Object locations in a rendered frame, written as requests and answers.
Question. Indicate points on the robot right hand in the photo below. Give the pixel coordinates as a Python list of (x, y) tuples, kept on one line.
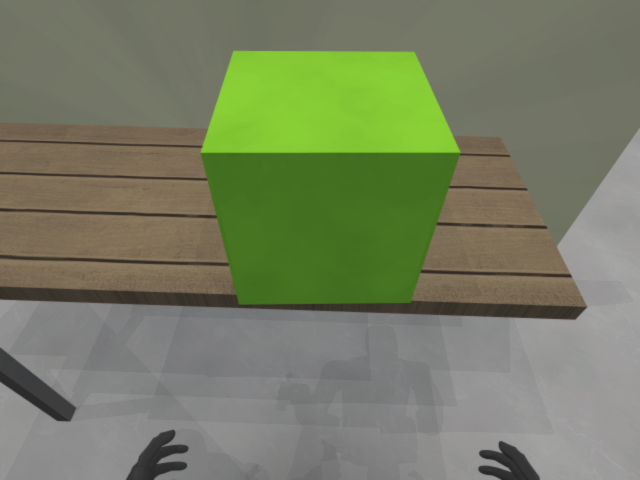
[(513, 459)]

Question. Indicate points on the table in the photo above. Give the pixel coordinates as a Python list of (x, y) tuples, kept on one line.
[(124, 215)]

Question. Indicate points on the carton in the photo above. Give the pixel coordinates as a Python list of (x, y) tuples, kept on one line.
[(328, 171)]

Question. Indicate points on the robot left hand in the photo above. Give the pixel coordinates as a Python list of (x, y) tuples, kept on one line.
[(147, 468)]

